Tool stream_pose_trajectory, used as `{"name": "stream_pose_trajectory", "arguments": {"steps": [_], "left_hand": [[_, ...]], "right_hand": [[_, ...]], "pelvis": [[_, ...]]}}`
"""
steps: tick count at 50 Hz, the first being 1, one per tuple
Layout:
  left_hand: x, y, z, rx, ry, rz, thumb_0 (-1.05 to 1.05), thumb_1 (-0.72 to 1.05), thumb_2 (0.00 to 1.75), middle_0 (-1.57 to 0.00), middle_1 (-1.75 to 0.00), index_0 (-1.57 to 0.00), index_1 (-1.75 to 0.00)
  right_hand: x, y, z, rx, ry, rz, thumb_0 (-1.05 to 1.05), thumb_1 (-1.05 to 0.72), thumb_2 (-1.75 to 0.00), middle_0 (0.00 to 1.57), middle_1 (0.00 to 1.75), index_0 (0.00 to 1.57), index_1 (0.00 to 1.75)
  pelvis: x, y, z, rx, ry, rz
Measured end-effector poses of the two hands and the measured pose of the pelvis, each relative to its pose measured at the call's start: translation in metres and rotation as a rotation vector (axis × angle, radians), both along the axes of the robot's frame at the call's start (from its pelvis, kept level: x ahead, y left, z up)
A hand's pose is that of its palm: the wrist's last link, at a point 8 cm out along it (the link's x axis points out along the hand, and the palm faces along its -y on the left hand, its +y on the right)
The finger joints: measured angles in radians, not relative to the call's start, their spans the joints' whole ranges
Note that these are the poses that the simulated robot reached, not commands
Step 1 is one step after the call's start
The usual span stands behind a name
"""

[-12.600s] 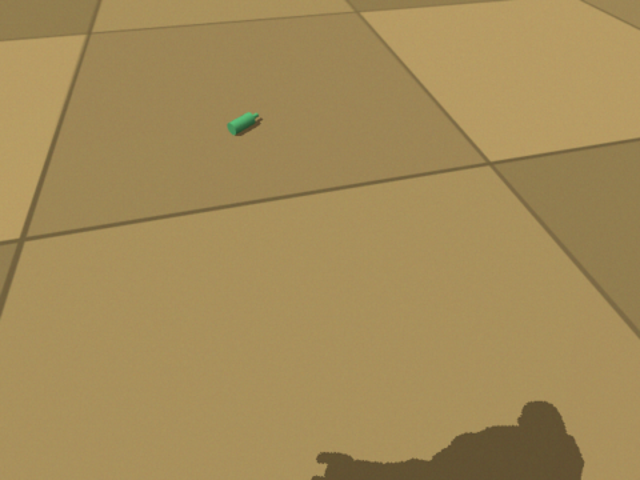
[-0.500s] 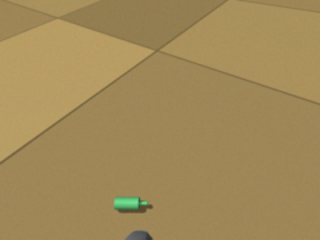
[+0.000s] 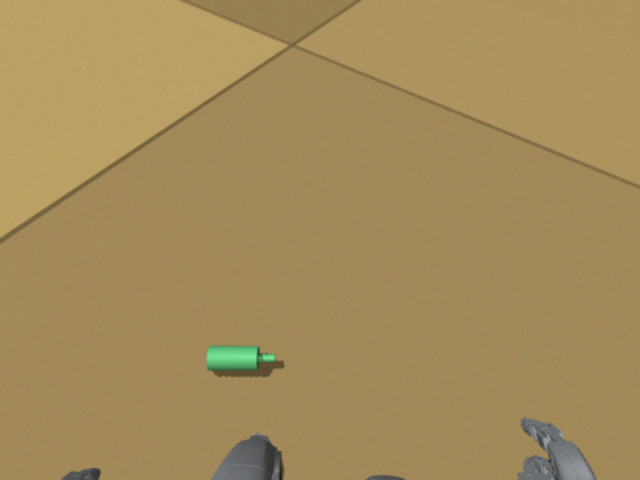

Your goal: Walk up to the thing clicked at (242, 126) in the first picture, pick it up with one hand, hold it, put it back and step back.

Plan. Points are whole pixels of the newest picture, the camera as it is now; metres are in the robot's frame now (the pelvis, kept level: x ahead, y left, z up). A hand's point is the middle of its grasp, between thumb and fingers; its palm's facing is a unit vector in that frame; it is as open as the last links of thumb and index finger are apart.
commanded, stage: walk up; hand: left
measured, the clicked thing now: (242, 358) +0.48 +0.24 -0.71
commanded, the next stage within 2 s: none
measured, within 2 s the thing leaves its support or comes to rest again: neither
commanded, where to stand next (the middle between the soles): +0.11 +0.00 m, yaw +3 degrees
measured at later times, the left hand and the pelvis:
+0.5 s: hand out of the picture +0.07 +0.28 -0.11, palm faces +0.05 -0.92 -0.39, open 7.4 cm; pelvis +0.03 -0.01 +0.03, yaw +4 degrees
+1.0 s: hand out of the picture +0.03 +0.28 -0.14, palm faces +0.14 -0.90 -0.41, open 7.4 cm; pelvis -0.03 -0.01 +0.01, yaw +8 degrees
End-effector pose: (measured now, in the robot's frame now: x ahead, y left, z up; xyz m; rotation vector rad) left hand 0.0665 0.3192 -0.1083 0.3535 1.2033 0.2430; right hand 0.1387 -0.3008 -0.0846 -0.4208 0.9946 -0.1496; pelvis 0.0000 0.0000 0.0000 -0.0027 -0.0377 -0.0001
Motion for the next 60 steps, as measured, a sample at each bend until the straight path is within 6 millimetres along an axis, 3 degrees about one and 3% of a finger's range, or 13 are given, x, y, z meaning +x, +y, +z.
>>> {"name": "stream_pose_trajectory", "arguments": {"steps": [7, 11, 15, 18, 24, 29, 35, 39, 43, 46, 51, 56, 60], "left_hand": [[-0.052, -0.016, 0.013, -0.016, 0.043, 0.062, 0.01, 0.9, 0.9, -0.2, -0.3, -0.21, -0.3], [-0.062, -0.016, 0.018, -0.036, 0.037, 0.074, 0.01, 0.9, 0.9, -0.21, -0.3, -0.21, -0.3], [-0.065, -0.006, 0.015, -0.044, 0.044, 0.075, 0.01, 0.9, 0.9, -0.21, -0.3, -0.21, -0.3], [-0.055, -0.002, 0.018, -0.038, 0.058, 0.063, 0.01, 0.9, 0.9, -0.21, -0.3, -0.21, -0.3], [-0.011, 0.001, 0.032, -0.01, -0.036, 0.031, 0.01, 0.9, 0.9, -0.2, -0.3, -0.2, -0.3], [0.013, -0.007, 0.033, 0.066, -0.078, 0.04, 0.01, 0.9, 0.9, -0.2, -0.3, -0.2, -0.3], [0.014, -0.02, 0.034, 0.104, -0.107, 0.042, 0.01, 0.9, 0.9, -0.2, -0.3, -0.2, -0.3], [0.007, -0.021, 0.037, 0.105, -0.137, 0.056, 0.01, 0.9, 0.9, -0.21, -0.3, -0.21, -0.3], [-0.006, -0.012, 0.031, 0.088, -0.155, 0.065, 0.01, 0.9, 0.9, -0.21, -0.3, -0.21, -0.3], [-0.023, -0.001, 0.02, 0.064, -0.15, 0.093, 0.01, 0.9, 0.9, -0.21, -0.3, -0.21, -0.3], [-0.059, 0.004, 0.012, 0.02, -0.037, 0.138, 0.01, 0.9, 0.9, -0.21, -0.3, -0.21, -0.3], [-0.084, -0.002, 0.008, -0.01, 0.063, 0.123, 0.01, 0.9, 0.9, -0.2, -0.3, -0.2, -0.3], [-0.082, -0.014, 0.008, -0.014, 0.094, 0.092, 0.01, 0.9, 0.9, -0.2, -0.3, -0.2, -0.3]], "right_hand": [[-0.044, -0.023, -0.002, -0.008, 0.114, -0.049, 0.01, -0.9, -0.9, 0.21, 0.3, 0.2, 0.3], [-0.06, -0.023, -0.001, -0.009, 0.175, -0.034, 0.01, -0.9, -0.9, 0.2, 0.3, 0.2, 0.3], [-0.058, -0.013, 0.003, -0.003, 0.165, -0.019, 0.01, -0.9, -0.9, 0.2, 0.3, 0.2, 0.3], [-0.056, -0.008, 0.011, 0.012, 0.114, -0.018, 0.01, -0.9, -0.9, 0.2, 0.3, 0.2, 0.3], [-0.057, -0.015, 0.019, 0.006, 0.14, -0.033, 0.01, -0.9, -0.9, 0.21, 0.3, 0.2, 0.3], [-0.037, -0.028, -0.006, 0.036, 0.154, -0.053, 0.01, -0.9, -0.9, 0.21, 0.3, 0.2, 0.3], [-0.011, -0.03, -0.039, 0.06, 0.149, -0.029, 0.01, -0.9, -0.9, 0.2, 0.3, 0.2, 0.3], [-0.019, -0.026, -0.042, 0.063, 0.172, 0.016, 0.01, -0.91, -0.9, 0.2, 0.3, 0.2, 0.3], [-0.044, -0.022, -0.04, 0.048, 0.223, 0.035, 0.01, -0.91, -0.9, 0.2, 0.3, 0.2, 0.3], [-0.07, -0.02, -0.035, 0.012, 0.251, 0.027, 0.01, -0.91, -0.9, 0.2, 0.3, 0.2, 0.3], [-0.102, -0.017, -0.013, -0.016, 0.269, -0.018, 0.01, -0.9, -0.9, 0.2, 0.3, 0.2, 0.3], [-0.099, -0.023, 0.0, -0.027, 0.24, -0.024, 0.01, -0.9, -0.9, 0.21, 0.3, 0.2, 0.3], [-0.085, -0.035, -0.002, -0.022, 0.204, -0.03, 0.01, -0.9, -0.9, 0.21, 0.3, 0.2, 0.3]], "pelvis": [[-0.002, -0.009, 0.012, 0.009, -0.007, 0.02], [0.004, -0.006, 0.016, 0.013, -0.002, 0.048], [0.01, 0.0, 0.016, 0.041, -0.01, 0.056], [0.015, 0.002, 0.02, 0.025, -0.013, 0.065], [0.027, -0.007, 0.028, 0.01, -0.023, 0.074], [0.028, -0.02, 0.013, 0.015, -0.036, 0.078], [0.01, -0.027, -0.002, 0.012, -0.039, 0.101], [-0.005, -0.024, -0.001, 0.023, -0.024, 0.122], [-0.015, -0.018, -0.003, 0.028, -0.01, 0.146], [-0.024, -0.01, -0.006, 0.043, -0.019, 0.145], [-0.026, -0.007, 0.008, 0.011, -0.016, 0.143], [-0.021, -0.011, 0.014, 0.003, -0.002, 0.11], [-0.014, -0.017, 0.012, -0.016, -0.004, 0.085]]}}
